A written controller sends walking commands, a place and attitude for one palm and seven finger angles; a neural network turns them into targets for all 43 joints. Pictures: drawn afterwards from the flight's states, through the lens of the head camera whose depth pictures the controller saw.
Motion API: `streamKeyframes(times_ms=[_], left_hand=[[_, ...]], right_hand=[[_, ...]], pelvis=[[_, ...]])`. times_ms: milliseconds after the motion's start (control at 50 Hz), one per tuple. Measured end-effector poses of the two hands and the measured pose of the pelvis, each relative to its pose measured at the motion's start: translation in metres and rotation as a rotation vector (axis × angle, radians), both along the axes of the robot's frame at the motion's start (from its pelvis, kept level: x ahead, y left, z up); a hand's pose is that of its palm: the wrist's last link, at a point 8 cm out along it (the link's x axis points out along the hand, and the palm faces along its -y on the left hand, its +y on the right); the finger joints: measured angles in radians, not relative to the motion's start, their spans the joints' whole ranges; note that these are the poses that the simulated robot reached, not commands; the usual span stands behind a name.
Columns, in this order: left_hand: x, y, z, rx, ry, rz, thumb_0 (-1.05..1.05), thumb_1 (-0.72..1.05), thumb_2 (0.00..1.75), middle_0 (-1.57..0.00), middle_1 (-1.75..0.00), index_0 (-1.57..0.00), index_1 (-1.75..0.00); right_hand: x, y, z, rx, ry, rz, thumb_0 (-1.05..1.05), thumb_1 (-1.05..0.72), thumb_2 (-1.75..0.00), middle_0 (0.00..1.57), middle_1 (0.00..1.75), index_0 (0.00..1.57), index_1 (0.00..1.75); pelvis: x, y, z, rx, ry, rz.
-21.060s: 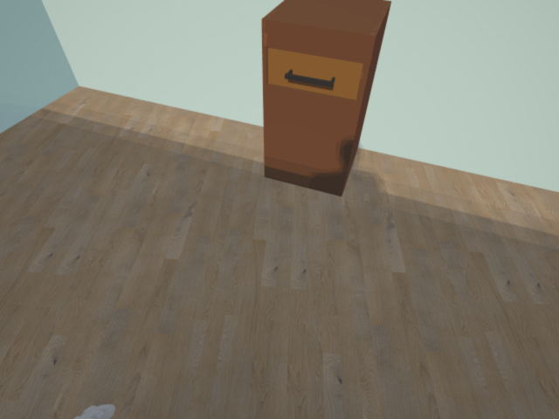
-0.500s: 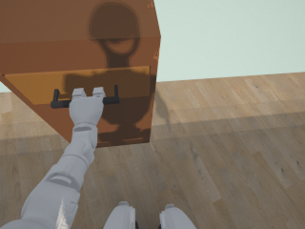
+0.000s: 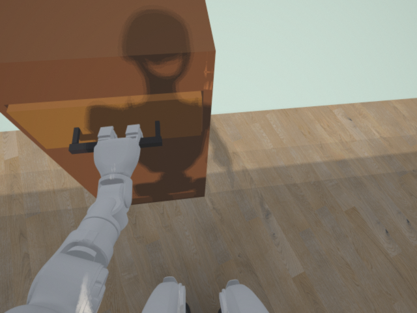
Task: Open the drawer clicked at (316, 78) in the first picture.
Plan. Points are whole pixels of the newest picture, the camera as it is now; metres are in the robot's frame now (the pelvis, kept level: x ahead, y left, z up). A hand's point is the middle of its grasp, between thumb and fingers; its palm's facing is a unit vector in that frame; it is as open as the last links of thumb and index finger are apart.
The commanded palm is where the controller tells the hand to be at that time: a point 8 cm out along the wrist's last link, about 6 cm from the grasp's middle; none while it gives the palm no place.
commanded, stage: pull the drawer open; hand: left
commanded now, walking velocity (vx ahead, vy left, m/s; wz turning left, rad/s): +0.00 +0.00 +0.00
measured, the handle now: (117, 137) +0.49 +0.19 -0.04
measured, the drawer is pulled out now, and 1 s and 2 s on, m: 0.01 0.03 0.04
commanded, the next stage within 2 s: none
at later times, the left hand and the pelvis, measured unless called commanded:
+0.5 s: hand (126, 168) +0.42 +0.17 -0.07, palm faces -0.05 -0.05 -1.00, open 5.7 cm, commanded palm +0.38 +0.16 -0.02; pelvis +0.00 +0.00 +0.00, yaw +0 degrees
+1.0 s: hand (126, 171) +0.41 +0.17 -0.07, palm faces -0.05 -0.06 -1.00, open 5.7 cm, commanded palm +0.38 +0.16 -0.02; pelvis +0.00 +0.00 +0.00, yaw +0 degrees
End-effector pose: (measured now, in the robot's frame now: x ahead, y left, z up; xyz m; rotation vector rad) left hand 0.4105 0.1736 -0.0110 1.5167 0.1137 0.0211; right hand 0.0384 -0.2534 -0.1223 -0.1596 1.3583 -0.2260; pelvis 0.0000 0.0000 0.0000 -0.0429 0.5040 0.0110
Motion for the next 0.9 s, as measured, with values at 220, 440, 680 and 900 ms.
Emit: streamKeyframes(times_ms=[220, 440, 680, 900], left_hand=[[-0.004, -0.001, -0.001, 0.003, -0.012, 0.001, 0.02, 0.79, 0.81, -0.30, -1.34, -0.36, -1.26], [-0.006, -0.001, 0.000, 0.005, -0.005, 0.008, 0.02, 0.79, 0.81, -0.30, -1.33, -0.35, -1.26], [-0.009, -0.001, 0.000, 0.002, -0.007, 0.002, 0.02, 0.79, 0.81, -0.29, -1.33, -0.34, -1.25], [-0.013, -0.002, 0.000, 0.000, -0.007, 0.005, 0.02, 0.79, 0.81, -0.29, -1.32, -0.35, -1.25]], right_hand=[[0.005, -0.003, -0.002, -0.006, -0.021, 0.010, 0.01, -0.91, -0.90, 0.20, 0.30, 0.20, 0.29], [0.009, -0.003, -0.003, -0.001, -0.032, 0.012, 0.01, -0.91, -0.90, 0.20, 0.30, 0.20, 0.29], [0.013, -0.004, -0.001, -0.002, -0.038, 0.012, 0.01, -0.91, -0.90, 0.20, 0.30, 0.20, 0.29], [0.018, -0.004, 0.000, 0.000, -0.048, 0.016, 0.01, -0.91, -0.90, 0.20, 0.30, 0.20, 0.29]], pelvis=[[-0.004, -0.002, -0.003, 0.001, -0.002, 0.004], [-0.004, -0.004, -0.002, 0.005, -0.004, 0.001], [0.000, -0.004, 0.000, 0.007, -0.004, -0.001], [0.002, -0.004, 0.002, 0.008, -0.009, -0.003]])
